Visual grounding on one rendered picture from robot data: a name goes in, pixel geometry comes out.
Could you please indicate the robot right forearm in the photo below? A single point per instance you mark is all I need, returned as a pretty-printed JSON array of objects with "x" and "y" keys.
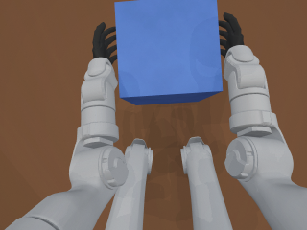
[{"x": 251, "y": 113}]

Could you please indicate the right robot upper arm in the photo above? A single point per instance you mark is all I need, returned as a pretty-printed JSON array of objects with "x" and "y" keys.
[{"x": 264, "y": 167}]

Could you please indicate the robot left hand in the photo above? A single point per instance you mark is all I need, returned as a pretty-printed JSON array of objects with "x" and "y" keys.
[{"x": 100, "y": 43}]

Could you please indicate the robot left forearm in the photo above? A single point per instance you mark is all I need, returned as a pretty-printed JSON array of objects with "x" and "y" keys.
[{"x": 98, "y": 123}]

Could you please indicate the robot right hand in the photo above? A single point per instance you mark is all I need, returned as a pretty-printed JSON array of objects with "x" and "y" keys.
[{"x": 233, "y": 33}]

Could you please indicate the carton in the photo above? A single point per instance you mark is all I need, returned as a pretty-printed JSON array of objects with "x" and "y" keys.
[{"x": 168, "y": 51}]

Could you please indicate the robot right thigh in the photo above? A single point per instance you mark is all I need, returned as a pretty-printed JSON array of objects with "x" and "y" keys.
[{"x": 208, "y": 208}]

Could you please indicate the left robot upper arm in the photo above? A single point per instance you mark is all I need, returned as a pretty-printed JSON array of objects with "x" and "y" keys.
[{"x": 95, "y": 176}]

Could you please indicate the left robot shin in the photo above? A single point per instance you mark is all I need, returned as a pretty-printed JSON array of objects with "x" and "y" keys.
[{"x": 135, "y": 141}]

